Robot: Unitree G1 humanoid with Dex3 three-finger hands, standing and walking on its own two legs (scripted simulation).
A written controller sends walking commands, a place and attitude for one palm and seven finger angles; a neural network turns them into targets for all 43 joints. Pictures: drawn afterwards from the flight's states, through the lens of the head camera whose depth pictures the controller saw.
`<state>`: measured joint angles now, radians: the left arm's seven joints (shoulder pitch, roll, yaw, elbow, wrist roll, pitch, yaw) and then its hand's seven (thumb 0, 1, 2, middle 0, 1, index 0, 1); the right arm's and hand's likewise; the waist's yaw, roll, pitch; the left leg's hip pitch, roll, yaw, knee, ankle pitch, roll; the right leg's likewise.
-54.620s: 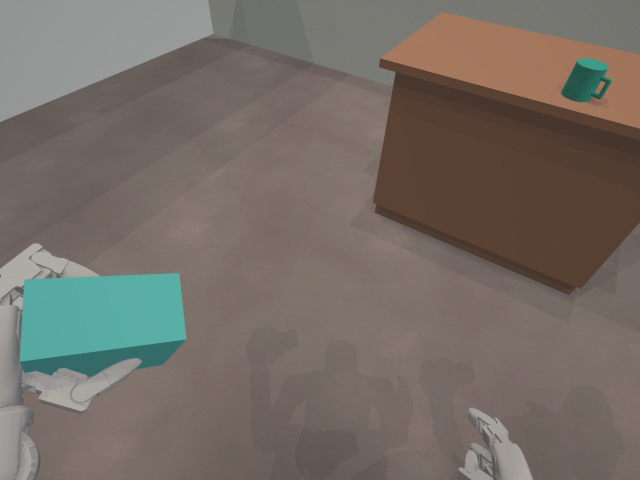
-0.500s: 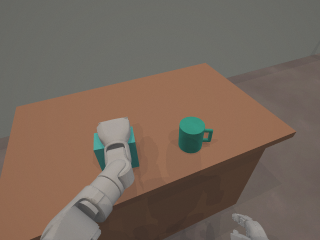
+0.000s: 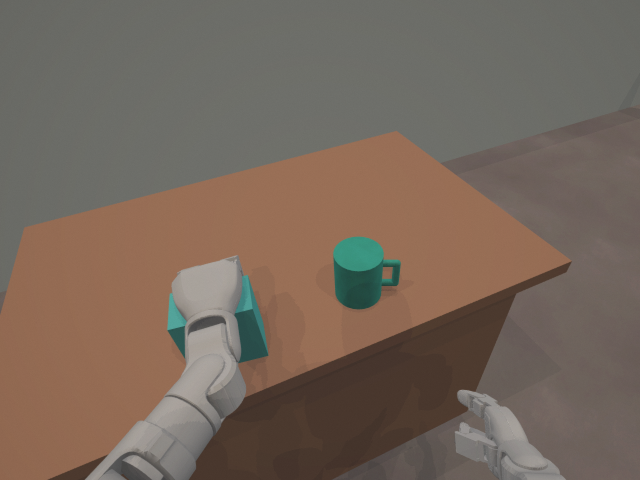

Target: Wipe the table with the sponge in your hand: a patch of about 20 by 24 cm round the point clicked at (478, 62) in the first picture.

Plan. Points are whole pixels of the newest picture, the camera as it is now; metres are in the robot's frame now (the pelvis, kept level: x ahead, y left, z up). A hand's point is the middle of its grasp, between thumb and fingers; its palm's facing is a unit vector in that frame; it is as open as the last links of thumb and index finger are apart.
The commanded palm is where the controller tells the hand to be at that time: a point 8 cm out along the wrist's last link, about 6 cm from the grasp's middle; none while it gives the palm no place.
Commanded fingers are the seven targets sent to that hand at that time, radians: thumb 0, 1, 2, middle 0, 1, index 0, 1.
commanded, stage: slide back across to the middle lane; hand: left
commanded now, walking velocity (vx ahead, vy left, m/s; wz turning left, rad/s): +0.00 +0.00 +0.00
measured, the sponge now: (224, 333) +0.32 +0.19 +0.01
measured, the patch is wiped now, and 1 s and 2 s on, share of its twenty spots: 1.00 1.00 1.00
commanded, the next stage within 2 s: wipe forward along the middle lane in 0.62 s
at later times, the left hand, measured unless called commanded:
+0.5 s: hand (202, 321) +0.30 +0.20 +0.06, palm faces +0.04 -0.12 -0.99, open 10.1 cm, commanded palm +0.25 +0.22 +0.11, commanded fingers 0.00 0.10 1.30 -1.20 -1.60 -1.20 -1.60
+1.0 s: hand (168, 329) +0.29 +0.24 +0.06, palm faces -0.01 -0.07 -1.00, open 10.1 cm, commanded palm +0.27 +0.26 +0.09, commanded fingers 0.00 0.10 1.30 -1.20 -1.60 -1.20 -1.60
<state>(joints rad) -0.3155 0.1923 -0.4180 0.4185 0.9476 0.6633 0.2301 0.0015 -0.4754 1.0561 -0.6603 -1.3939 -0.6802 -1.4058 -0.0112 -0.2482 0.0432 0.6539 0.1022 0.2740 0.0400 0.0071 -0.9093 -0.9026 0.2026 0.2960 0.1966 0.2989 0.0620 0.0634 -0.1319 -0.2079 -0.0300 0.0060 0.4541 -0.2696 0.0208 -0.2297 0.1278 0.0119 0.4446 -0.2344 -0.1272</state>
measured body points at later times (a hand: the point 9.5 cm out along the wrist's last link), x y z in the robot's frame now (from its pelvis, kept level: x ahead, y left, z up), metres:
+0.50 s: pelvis +0.00 -0.01 +0.00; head -0.03 -0.06 +0.45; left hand +0.30 +0.20 +0.11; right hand +0.22 -0.24 -0.08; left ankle -0.02 +0.12 -0.74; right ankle -0.01 -0.04 -0.74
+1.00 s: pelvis -0.01 -0.01 +0.00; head -0.04 -0.05 +0.45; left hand +0.29 +0.24 +0.11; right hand +0.21 -0.24 -0.09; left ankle -0.02 +0.13 -0.74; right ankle -0.01 -0.04 -0.74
